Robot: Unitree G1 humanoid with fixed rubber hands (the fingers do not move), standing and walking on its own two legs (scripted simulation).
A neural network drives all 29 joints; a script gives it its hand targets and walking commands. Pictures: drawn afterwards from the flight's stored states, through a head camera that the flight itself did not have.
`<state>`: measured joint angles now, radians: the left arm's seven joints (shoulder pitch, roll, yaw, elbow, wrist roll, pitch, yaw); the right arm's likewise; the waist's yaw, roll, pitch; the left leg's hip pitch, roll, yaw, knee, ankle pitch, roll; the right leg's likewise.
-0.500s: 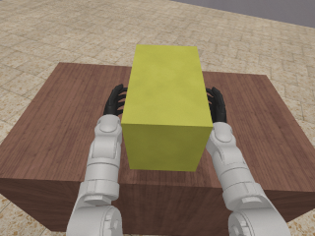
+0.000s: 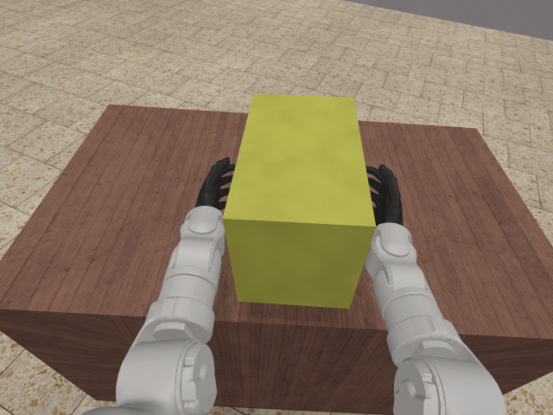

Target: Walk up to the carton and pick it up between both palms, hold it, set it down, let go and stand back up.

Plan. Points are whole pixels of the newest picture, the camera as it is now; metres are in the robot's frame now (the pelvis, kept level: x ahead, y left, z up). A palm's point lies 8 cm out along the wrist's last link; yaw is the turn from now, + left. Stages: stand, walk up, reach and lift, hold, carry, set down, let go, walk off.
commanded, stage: set down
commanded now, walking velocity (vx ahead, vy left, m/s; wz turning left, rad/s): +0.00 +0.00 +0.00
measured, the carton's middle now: (298, 194) +0.44 -0.01 +0.07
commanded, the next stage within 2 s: none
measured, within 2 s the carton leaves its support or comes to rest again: rests again in 1.28 s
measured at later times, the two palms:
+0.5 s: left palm (211, 219) +0.41 +0.13 +0.04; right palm (375, 230) +0.38 -0.13 +0.06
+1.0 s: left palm (214, 227) +0.41 +0.13 +0.02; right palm (371, 234) +0.39 -0.13 +0.04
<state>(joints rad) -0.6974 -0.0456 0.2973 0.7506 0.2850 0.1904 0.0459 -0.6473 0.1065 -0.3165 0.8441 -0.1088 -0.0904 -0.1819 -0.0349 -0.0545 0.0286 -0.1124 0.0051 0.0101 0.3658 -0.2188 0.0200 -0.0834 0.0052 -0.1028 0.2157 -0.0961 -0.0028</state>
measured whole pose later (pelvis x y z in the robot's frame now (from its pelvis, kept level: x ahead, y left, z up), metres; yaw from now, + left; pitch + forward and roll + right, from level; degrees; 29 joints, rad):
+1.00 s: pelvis +0.01 +0.01 +0.00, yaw -1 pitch +11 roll -2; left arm -0.74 0.00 0.33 1.12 0.25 -0.19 0.07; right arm -0.65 0.16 -0.50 0.95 -0.33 -0.29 -0.16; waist -0.03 -0.02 -0.09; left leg -0.38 0.01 0.03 0.42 -0.23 0.02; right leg -0.34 0.01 -0.09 0.25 -0.09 0.00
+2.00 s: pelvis +0.00 +0.00 -0.01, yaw -2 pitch +14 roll -2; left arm -0.85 0.12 0.30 1.28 0.12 -0.29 0.08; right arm -0.76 0.07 -0.34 1.20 -0.16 -0.34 -0.19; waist -0.03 0.00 -0.11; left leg -0.52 0.02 0.04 0.53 -0.26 0.02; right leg -0.52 0.01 -0.07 0.41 -0.14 -0.01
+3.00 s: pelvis -0.04 -0.02 -0.01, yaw -2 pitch +7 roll -1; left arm -0.81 0.31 0.02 1.04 -0.21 0.04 0.01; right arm -0.70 -0.10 -0.09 0.83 0.23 0.06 -0.23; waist -0.03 -0.03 -0.08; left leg -0.40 0.03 0.03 0.49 -0.21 0.00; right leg -0.41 0.01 -0.08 0.40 -0.11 -0.03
